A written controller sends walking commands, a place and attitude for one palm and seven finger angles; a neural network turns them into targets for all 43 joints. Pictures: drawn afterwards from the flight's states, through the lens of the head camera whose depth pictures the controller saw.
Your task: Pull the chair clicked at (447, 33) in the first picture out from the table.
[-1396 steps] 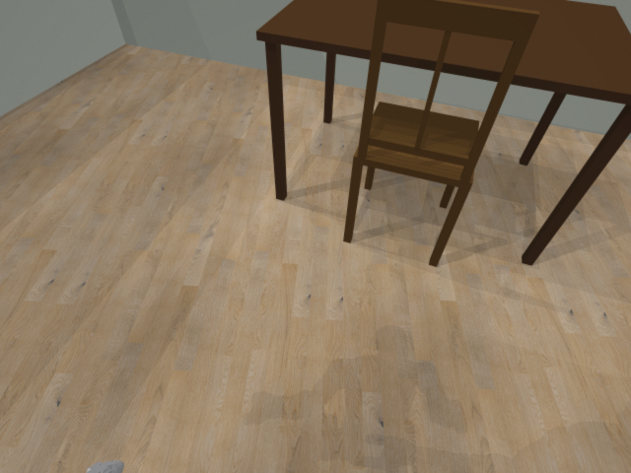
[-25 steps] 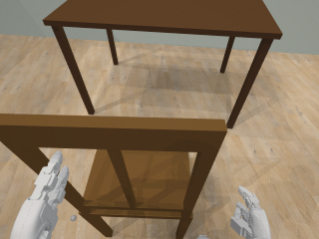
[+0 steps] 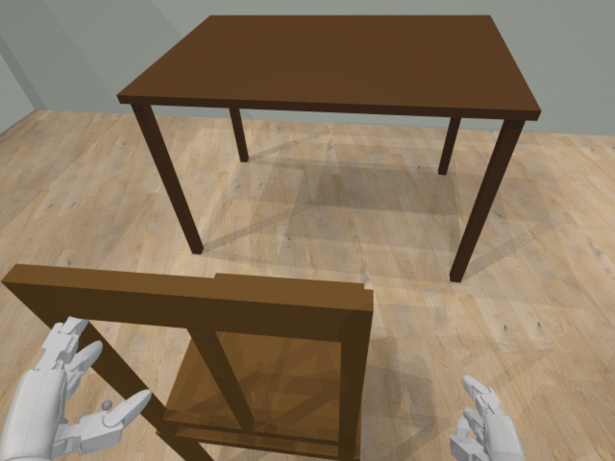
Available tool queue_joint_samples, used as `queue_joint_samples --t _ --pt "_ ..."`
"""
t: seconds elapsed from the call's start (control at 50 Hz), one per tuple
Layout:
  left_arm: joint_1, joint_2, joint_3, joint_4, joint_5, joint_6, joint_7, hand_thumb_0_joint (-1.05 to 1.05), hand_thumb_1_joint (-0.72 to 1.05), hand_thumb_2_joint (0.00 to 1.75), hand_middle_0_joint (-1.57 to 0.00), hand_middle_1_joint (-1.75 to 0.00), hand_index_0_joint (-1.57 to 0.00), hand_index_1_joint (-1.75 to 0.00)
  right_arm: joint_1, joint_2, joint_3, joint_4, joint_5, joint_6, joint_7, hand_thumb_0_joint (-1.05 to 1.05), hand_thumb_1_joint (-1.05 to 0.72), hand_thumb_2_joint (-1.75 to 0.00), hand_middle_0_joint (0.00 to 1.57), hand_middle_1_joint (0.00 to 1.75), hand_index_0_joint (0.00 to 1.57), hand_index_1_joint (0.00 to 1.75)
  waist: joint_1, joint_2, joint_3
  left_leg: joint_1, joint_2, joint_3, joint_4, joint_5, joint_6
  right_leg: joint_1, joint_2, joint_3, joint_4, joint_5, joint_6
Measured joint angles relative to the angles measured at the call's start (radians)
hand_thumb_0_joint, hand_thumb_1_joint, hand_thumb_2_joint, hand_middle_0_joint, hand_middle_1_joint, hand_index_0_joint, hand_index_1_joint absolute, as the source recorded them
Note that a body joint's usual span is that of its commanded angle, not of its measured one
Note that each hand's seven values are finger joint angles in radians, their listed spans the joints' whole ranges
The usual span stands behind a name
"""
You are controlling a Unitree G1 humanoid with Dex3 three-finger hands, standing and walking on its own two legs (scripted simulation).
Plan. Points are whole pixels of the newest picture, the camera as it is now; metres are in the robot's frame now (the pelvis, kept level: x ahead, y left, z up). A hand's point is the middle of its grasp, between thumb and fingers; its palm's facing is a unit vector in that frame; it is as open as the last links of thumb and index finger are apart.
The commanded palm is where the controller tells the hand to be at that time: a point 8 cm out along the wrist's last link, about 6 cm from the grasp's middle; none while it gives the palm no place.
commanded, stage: draw the hand back to the body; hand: left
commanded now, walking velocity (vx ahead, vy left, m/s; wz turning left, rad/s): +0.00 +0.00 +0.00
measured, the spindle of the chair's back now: (228, 384) +0.23 +0.15 -0.05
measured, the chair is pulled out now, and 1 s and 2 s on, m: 0.66 0.66 0.69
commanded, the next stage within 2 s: step back with the hand held close in 0.56 s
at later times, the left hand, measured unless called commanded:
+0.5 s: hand (90, 396) +0.16 +0.25 +0.09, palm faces +0.33 -0.79 -0.52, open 6.8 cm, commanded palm +0.14 +0.29 +0.19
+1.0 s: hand (73, 405) +0.15 +0.26 +0.09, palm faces +0.19 -0.81 -0.56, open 6.8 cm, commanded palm +0.10 +0.30 +0.19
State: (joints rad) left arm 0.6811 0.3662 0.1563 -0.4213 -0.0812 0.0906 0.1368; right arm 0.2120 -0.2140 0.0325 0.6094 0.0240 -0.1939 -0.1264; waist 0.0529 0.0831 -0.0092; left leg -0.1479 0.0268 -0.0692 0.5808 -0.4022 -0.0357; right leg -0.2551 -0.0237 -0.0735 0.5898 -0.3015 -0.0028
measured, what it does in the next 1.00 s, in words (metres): stands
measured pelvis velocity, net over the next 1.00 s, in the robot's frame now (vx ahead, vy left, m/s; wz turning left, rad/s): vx -0.04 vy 0.01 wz -0.02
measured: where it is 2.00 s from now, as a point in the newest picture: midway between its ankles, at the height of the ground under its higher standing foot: outside the picture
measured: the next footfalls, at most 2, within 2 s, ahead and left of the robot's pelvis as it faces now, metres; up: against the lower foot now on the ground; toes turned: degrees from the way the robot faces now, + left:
right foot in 1.90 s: -0.13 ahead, -0.11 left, +0.00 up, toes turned -1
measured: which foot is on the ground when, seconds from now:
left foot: down 0.00-1.00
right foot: down 0.00-1.00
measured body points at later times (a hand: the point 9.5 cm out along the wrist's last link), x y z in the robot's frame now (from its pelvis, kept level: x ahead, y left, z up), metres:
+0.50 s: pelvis +0.00 -0.01 +0.01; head +0.00 -0.05 +0.45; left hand +0.13 +0.29 +0.12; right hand +0.20 -0.23 -0.08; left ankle -0.05 +0.15 -0.73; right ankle +0.01 -0.12 -0.73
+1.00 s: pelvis -0.04 +0.01 +0.01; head +0.02 +0.00 +0.45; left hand +0.13 +0.31 +0.12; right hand +0.15 -0.23 -0.08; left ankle -0.05 +0.15 -0.73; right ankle +0.01 -0.12 -0.73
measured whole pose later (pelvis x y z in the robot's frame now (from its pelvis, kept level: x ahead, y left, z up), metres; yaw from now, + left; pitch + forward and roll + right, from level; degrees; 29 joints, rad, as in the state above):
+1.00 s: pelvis -0.04 +0.01 +0.01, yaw -1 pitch -2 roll +1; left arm 0.61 0.48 0.29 -0.46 -0.07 0.08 0.12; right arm 0.12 -0.22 0.00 0.56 0.04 -0.11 -0.10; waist 0.03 0.01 0.18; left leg -0.16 0.00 -0.04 0.47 -0.27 -0.03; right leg -0.28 -0.05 -0.04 0.49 -0.17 0.01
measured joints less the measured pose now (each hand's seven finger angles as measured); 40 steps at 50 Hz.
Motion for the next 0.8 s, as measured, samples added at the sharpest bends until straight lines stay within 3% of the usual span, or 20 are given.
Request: queue_joint_samples --t 0.24,0.34,0.7,0.8 --pt "-0.070 0.057 0.037 0.051 0.005 0.056 -0.001 0.01 0.69 0.80 -0.32 -0.33 -0.29 -0.27 -0.020 -0.036 -0.001 0.056 -0.001 -0.062 0.011 0.01 -0.90 -0.90 0.20 0.30 0.20 0.30 0.022 0.011 0.042 0.062 0.010 -0.014 -0.072 0.032 -0.016 0.055 0.007 -0.017 -0.043 0.010 -0.015" --pt "-0.082 0.050 0.050 0.063 0.013 0.058 0.003 0.01 0.81 0.86 -0.26 -0.32 -0.35 -0.31 -0.030 -0.042 -0.004 0.069 -0.004 -0.075 0.018 0.01 -0.90 -0.90 0.20 0.30 0.20 0.30 0.024 0.015 0.051 0.071 0.009 -0.011 -0.082 0.037 -0.016 0.059 0.007 -0.014 -0.044 0.012 -0.015" --pt "-0.094 0.042 0.043 0.056 0.030 0.049 -0.006 0.02 0.89 0.90 -0.22 -0.31 -0.38 -0.34 -0.035 -0.023 0.009 0.082 -0.010 -0.091 0.027 0.02 -0.90 -0.90 0.20 0.30 0.20 0.30 0.032 0.002 0.059 0.074 -0.004 0.002 -0.087 0.046 -0.006 0.057 -0.006 0.000 -0.046 0.022 -0.005" --pt "-0.138 0.046 0.079 0.082 0.011 0.004 -0.031 0.02 0.89 0.90 -0.22 -0.32 -0.40 -0.35 -0.059 -0.022 -0.004 0.023 0.008 -0.006 0.031 0.01 -0.90 -0.89 0.20 0.30 0.20 0.30 0.028 -0.010 0.117 0.064 -0.008 0.011 -0.111 0.077 -0.003 0.048 -0.008 0.010 -0.081 0.062 -0.002"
